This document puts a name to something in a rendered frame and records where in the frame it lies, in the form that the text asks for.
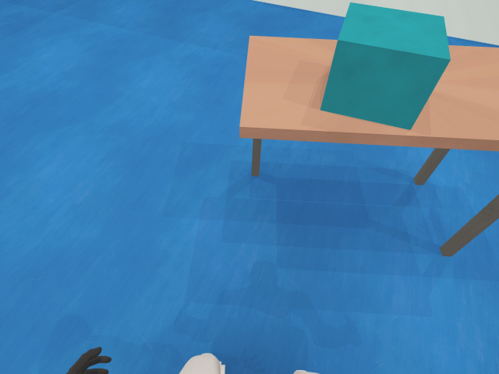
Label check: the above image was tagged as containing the left robot thigh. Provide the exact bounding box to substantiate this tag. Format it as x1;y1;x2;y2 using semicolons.
179;355;225;374

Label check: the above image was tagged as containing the robot left hand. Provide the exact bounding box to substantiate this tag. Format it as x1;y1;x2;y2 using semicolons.
66;347;111;374

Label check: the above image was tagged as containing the table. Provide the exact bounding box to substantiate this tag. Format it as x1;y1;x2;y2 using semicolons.
239;36;499;256

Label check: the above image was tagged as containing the carton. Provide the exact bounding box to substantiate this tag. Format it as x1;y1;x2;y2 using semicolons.
320;2;451;130

